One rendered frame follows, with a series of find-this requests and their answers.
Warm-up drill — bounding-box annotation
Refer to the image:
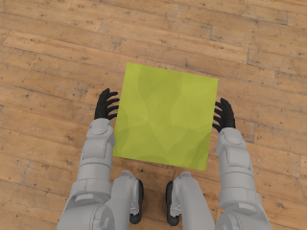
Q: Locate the left robot hand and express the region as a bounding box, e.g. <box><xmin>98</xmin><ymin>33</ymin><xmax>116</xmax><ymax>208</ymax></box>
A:
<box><xmin>94</xmin><ymin>88</ymin><xmax>120</xmax><ymax>120</ymax></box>

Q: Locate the robot left upper arm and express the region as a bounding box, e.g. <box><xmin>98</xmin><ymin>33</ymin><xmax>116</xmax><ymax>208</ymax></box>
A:
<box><xmin>57</xmin><ymin>203</ymin><xmax>115</xmax><ymax>230</ymax></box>

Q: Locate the right robot hand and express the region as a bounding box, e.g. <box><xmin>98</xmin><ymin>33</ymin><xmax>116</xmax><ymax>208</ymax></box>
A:
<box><xmin>212</xmin><ymin>98</ymin><xmax>236</xmax><ymax>133</ymax></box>

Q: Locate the robot right upper arm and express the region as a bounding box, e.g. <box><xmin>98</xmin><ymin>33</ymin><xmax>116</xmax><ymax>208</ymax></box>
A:
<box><xmin>214</xmin><ymin>211</ymin><xmax>272</xmax><ymax>230</ymax></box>

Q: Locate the robot shin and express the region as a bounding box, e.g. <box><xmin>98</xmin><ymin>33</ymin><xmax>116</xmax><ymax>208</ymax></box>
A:
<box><xmin>170</xmin><ymin>172</ymin><xmax>200</xmax><ymax>216</ymax></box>
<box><xmin>113</xmin><ymin>171</ymin><xmax>139</xmax><ymax>215</ymax></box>

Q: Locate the carton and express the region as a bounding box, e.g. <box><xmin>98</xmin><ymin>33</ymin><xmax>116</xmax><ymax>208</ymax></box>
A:
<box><xmin>112</xmin><ymin>62</ymin><xmax>219</xmax><ymax>171</ymax></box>

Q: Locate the left robot forearm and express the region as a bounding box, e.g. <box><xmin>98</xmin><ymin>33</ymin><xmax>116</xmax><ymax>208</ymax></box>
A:
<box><xmin>56</xmin><ymin>118</ymin><xmax>116</xmax><ymax>230</ymax></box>

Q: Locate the left robot shin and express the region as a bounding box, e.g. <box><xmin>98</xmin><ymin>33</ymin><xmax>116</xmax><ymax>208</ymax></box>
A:
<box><xmin>113</xmin><ymin>171</ymin><xmax>139</xmax><ymax>215</ymax></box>

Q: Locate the right robot shin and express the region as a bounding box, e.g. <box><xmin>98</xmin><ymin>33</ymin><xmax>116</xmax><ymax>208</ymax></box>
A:
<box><xmin>170</xmin><ymin>172</ymin><xmax>200</xmax><ymax>216</ymax></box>

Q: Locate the right robot forearm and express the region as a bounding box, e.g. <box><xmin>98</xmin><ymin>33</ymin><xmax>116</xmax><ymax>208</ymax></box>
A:
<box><xmin>215</xmin><ymin>127</ymin><xmax>272</xmax><ymax>228</ymax></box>

